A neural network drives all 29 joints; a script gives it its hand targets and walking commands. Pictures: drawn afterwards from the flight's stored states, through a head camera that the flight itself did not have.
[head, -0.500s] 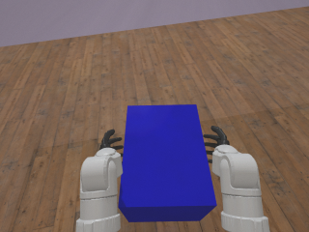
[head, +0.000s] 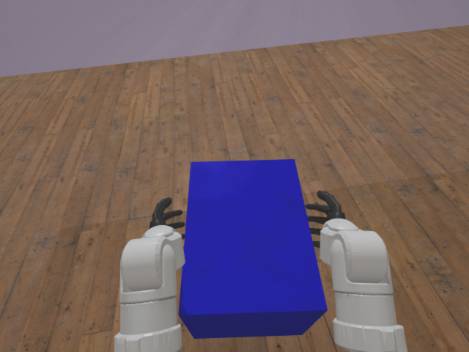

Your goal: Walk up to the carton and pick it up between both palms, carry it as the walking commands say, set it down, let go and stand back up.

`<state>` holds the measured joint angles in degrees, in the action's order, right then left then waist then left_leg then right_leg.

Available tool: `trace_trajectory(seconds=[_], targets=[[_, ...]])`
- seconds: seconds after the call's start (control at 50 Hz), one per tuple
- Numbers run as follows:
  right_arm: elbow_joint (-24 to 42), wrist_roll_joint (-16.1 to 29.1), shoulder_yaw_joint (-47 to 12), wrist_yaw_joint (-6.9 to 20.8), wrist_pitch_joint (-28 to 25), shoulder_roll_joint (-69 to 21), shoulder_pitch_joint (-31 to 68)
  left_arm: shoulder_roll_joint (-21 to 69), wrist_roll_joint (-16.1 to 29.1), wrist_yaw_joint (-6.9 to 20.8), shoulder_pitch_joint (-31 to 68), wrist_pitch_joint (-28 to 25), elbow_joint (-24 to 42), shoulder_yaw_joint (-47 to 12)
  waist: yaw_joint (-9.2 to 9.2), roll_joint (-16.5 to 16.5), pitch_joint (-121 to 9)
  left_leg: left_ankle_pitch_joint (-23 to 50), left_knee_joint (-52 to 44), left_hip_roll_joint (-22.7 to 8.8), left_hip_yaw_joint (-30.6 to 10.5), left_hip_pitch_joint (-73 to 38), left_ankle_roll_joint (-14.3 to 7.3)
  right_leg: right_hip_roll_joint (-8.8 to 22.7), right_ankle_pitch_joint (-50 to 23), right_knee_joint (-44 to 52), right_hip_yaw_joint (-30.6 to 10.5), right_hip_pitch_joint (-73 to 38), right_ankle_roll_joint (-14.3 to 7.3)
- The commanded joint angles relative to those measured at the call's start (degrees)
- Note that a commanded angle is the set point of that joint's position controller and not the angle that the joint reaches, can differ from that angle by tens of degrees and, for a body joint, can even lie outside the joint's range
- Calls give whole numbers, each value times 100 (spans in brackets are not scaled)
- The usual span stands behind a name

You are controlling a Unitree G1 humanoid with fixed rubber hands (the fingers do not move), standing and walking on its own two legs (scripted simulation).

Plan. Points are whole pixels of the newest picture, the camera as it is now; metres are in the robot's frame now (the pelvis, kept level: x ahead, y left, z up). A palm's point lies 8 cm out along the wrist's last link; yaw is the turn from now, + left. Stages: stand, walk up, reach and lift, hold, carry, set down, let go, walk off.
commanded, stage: carry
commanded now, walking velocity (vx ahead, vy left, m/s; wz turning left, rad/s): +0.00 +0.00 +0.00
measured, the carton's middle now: (245, 246) +0.33 +0.02 +0.00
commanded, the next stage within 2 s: hold in 1.68 s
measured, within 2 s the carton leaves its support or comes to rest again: neither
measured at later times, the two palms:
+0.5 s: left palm (172, 253) +0.27 +0.13 +0.09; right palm (354, 249) +0.27 -0.15 +0.09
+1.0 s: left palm (197, 239) +0.30 +0.09 +0.08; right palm (369, 235) +0.30 -0.18 +0.08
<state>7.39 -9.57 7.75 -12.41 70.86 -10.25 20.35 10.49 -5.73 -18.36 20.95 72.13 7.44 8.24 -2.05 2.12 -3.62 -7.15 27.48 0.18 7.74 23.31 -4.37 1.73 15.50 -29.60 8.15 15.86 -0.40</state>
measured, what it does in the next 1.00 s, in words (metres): stands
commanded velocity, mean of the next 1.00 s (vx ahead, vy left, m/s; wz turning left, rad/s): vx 0.00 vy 0.00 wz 0.00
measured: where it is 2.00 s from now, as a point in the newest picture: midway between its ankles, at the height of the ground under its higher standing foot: outside the picture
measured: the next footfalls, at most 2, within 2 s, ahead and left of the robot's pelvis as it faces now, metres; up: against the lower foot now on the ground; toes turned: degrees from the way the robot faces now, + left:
none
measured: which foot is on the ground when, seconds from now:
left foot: down 0.00-1.00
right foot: down 0.00-1.00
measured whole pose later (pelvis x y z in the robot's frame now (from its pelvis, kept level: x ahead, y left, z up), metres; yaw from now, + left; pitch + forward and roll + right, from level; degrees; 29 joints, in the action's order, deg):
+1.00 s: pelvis +0.01 -0.04 +0.00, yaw -1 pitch +2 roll +0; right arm 2.3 -9.1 8.7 -12.9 67.6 -10.2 20.2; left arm 10.1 -8.9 -14.4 20.0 67.6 1.5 8.0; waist -0.1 0.3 -4.4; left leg -8.8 30.4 -2.8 7.0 23.0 -1.6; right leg -0.9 18.3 -32.0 8.6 15.5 -3.8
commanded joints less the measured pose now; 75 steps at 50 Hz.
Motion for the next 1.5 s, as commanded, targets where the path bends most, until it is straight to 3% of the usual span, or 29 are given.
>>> trace_trajectory(seconds=[0.0, 0.08, 0.18, 0.32, 0.44, 0.58, 0.88, 1.08, 1.28, 1.48], targets=[[450, 2732, -3767, 2103, 12, -5990, 3131, 6051, 2514, 2911, 3003, -51, 44, -3630, 233, -462, -1690, -773, -528, -906, -1046, -1245, 302, 783, 950, 842, -713, 255, -19], [193, 2884, -3703, 2218, 137, -5974, 3100, 6018, 2424, 2804, 3110, -40, 92, -3603, 192, 78, -1633, -1521, -1219, -1183, -1507, -769, 324, 386, 694, 266, -378, -13, 17], [-26, 2923, -3600, 2293, 149, -5972, 3119, 6034, 2439, 2762, 3263, -81, 111, -3651, 206, 207, -1650, -1836, -1378, -1177, -1421, -679, 360, 261, 659, 203, -324, -80, -42], [44, 2868, -3547, 2253, 88, -5941, 3158, 6071, 2545, 2786, 3365, -108, 134, -3721, 228, 114, -1733, -1720, -1126, -1050, -1212, -771, 341, 275, 756, 453, -498, -9, -125], [166, 2840, -3591, 2210, 54, -5955, 3168, 6063, 2576, 2808, 3318, -111, 110, -3715, 233, -88, -1749, -1131, -689, -926, -1117, -943, 262, 464, 789, 712, -788, 210, -182], [146, 2817, -3584, 2214, 12, -5965, 3097, 6005, 2501, 2784, 3178, -165, 115, -3657, 206, -91, -1835, -497, -416, -936, -1077, -1022, 159, 493, 103, 601, -760, 22, -228], [-115, 2638, -3416, 2190, -283, -5871, 2940, 5791, 2271, 2766, 3020, -459, -54, -3512, 195, -229, -1963, 679, 93, -892, -795, -1145, 164, 657, -1409, 318, -759, -333, -199], [-334, 2334, -3222, 2152, -777, -5704, 2778, 5572, 1945, 2749, 2901, -947, -300, -3296, 198, -271, -1914, 464, 137, -839, -704, -1098, 202, 683, -1447, 361, -797, -370, -181], [-113, 2205, -3320, 2121, -1032, -5375, 2300, 5270, 1755, 2679, 2445, -1212, -50, -3351, 191, -263, -1915, 533, 135, -845, -671, -1068, 216, 682, -1527, 342, -776, -454, -203], [-238, 1963, -3186, 2109, -1371, -5063, 2015, 4984, 1521, 2660, 2223, -1547, -165, -3191, 206, -223, -1712, 335, 93, -862, -687, -1040, 247, 679, -1033, 452, -783, -230, -249]])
